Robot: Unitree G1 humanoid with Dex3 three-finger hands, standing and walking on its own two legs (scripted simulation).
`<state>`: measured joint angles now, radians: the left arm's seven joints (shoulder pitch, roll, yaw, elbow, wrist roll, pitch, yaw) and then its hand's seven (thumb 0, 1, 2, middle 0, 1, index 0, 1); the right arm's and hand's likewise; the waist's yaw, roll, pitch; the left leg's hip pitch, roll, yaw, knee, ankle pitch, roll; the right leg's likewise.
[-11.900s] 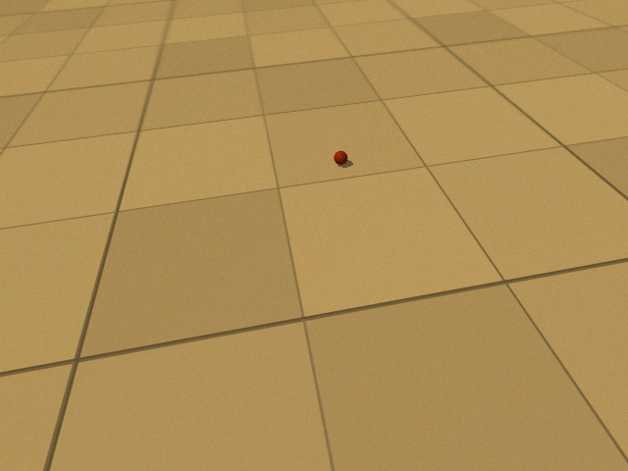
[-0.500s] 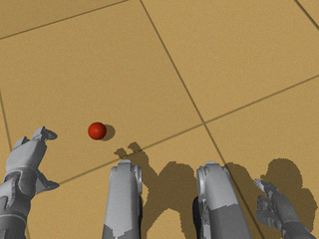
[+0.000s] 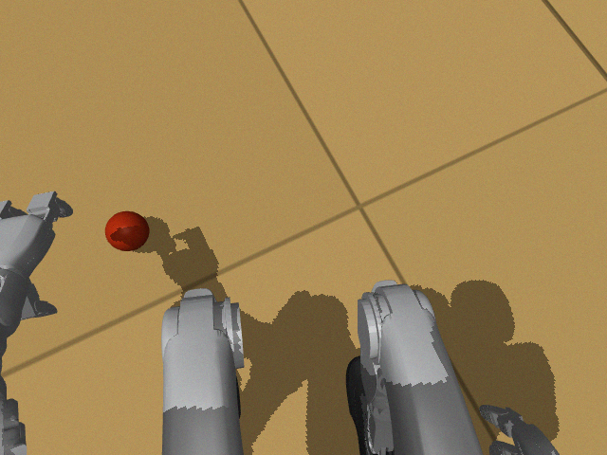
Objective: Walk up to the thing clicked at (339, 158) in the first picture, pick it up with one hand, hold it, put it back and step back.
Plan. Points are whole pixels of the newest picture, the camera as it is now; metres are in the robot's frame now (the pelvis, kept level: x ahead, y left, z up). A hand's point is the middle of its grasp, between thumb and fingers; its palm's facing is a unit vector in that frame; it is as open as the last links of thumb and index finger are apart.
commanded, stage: rise first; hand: left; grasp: from above
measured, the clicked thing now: (127, 231) +0.47 +0.33 -0.32
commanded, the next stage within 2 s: approach in 0.84 s
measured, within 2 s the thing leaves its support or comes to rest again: neither
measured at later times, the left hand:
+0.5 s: hand (63, 251) +0.40 +0.37 -0.19, palm faces -0.43 -0.10 -0.90, open 14.1 cm
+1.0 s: hand (77, 246) +0.41 +0.36 -0.20, palm faces -0.44 -0.12 -0.89, open 14.2 cm
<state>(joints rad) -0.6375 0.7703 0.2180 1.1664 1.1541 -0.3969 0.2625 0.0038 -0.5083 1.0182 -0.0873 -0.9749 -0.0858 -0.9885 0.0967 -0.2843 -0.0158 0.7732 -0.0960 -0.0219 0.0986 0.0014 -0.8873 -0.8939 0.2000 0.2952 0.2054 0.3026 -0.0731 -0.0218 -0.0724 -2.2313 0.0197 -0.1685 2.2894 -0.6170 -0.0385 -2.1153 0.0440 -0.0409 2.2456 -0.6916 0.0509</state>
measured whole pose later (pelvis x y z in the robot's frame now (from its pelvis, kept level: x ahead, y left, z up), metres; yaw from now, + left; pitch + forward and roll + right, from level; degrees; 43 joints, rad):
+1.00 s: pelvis +0.01 +0.00 -0.04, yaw -2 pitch +31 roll -8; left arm -0.78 0.83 0.23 1.37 1.27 -0.37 0.40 0.00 -0.54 1.02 -0.08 -1.01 -0.08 -1.02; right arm 0.05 -0.27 0.03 0.79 -0.17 0.00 0.13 0.00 -0.90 -0.90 0.20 0.30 0.21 0.30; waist -0.14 -0.05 -0.02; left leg -2.33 0.02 -0.21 2.43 -0.66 -0.05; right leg -2.21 0.07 -0.06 2.37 -0.72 0.06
